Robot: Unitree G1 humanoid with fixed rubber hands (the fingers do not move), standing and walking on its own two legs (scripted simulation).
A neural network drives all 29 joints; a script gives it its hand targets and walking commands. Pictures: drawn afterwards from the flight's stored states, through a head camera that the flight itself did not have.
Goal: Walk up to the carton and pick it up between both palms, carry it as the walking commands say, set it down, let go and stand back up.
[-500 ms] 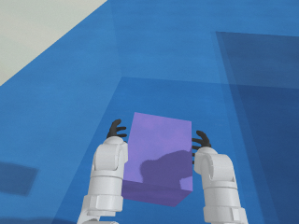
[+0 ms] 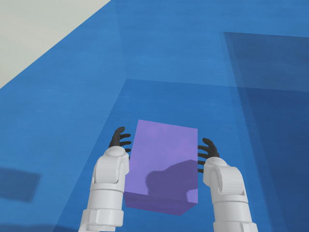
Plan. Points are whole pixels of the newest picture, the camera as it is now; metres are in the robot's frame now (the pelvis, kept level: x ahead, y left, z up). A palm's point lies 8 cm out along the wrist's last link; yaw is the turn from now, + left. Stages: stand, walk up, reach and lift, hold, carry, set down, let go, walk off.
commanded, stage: carry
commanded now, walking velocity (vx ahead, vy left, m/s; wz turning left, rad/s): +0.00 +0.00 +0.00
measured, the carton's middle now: (160, 169) +0.33 +0.00 -0.02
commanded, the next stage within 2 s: hold in 1.40 s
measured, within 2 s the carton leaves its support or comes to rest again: neither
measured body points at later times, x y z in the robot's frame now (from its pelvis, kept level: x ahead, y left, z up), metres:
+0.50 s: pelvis +0.01 -0.01 +0.00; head +0.01 -0.02 +0.45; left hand +0.35 +0.11 +0.06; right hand +0.32 -0.14 +0.04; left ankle +0.06 +0.15 -0.73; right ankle +0.05 -0.07 -0.73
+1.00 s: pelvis +0.03 -0.02 +0.00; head +0.03 -0.03 +0.45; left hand +0.36 +0.11 +0.06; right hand +0.34 -0.15 +0.03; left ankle +0.06 +0.15 -0.73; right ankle +0.05 -0.07 -0.73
